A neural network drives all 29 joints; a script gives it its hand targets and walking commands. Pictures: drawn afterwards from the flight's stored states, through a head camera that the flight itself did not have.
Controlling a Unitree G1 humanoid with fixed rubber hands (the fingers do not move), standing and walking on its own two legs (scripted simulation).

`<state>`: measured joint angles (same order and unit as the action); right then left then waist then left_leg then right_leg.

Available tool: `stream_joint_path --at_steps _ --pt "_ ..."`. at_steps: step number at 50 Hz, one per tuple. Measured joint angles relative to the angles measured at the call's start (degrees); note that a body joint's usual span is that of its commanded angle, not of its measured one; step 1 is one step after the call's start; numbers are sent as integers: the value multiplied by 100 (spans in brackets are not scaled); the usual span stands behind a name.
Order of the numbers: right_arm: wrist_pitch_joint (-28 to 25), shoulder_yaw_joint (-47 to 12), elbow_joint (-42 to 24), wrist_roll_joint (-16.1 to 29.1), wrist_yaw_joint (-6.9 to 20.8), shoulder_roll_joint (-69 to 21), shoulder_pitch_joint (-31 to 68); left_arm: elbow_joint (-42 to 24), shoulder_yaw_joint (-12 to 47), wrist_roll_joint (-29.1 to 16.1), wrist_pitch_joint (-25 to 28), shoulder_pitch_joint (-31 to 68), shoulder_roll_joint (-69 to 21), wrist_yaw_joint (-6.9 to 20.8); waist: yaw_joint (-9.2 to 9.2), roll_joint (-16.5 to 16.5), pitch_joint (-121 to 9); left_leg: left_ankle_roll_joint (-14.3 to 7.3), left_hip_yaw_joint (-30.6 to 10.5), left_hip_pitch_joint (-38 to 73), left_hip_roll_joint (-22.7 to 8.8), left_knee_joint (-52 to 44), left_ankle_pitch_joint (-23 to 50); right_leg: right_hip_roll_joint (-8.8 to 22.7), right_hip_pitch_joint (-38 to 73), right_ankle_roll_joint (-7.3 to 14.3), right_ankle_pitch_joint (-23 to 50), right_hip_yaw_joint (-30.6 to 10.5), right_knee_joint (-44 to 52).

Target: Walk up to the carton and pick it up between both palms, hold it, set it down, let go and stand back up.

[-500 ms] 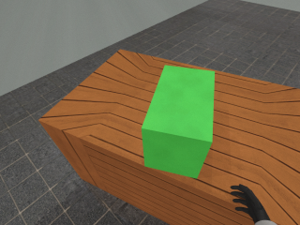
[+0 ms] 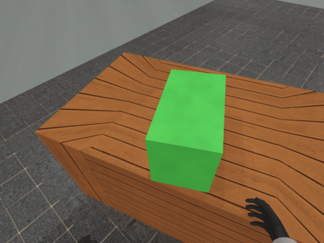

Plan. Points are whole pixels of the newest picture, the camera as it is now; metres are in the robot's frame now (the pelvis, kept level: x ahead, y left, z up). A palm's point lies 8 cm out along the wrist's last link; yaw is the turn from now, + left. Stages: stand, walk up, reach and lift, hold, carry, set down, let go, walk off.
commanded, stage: stand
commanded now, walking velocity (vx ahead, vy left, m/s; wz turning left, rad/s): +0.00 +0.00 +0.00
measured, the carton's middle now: (188, 127) +0.46 -0.05 -0.01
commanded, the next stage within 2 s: none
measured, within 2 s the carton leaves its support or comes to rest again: neither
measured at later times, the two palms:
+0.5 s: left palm out of the picture +0.11 +0.25 -0.10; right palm (276, 231) +0.17 -0.23 -0.04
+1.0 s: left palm out of the picture +0.13 +0.25 -0.09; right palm (276, 229) +0.17 -0.24 -0.04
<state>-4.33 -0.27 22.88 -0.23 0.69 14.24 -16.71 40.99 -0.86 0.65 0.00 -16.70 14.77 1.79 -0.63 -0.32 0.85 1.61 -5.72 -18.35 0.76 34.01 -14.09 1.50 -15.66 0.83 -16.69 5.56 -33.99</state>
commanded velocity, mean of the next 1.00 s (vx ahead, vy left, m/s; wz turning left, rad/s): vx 0.00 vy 0.00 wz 0.00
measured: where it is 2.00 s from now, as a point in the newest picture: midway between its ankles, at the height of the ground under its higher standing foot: outside the picture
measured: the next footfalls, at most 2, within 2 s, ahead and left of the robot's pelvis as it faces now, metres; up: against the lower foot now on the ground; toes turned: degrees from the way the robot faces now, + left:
none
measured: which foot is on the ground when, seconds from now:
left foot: down 0.00-1.00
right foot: down 0.00-1.00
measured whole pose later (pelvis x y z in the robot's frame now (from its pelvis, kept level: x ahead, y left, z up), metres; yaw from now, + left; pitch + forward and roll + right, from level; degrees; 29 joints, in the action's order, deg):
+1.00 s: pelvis +0.01 +0.00 +0.00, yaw -3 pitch -2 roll +0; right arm -4.3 -0.6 22.9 -0.3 0.6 14.5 -15.0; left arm 39.6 -1.2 0.4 0.1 -15.1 14.0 2.1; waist -0.6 -0.9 1.5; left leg 1.4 -2.7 -16.8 -0.3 33.8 -15.5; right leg 0.6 -15.6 0.5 -17.1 2.1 -34.3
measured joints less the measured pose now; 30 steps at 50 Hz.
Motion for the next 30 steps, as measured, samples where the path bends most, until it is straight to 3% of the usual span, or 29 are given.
stream_joint_path --at_steps 30 --pt "5 -30 -50 -8 -9 20 70 -79 -25 -16 -9 134 -49 24 5 -34 53 -2 160 87 -65 5 -99 -56 4 -13 -45 -189 -32"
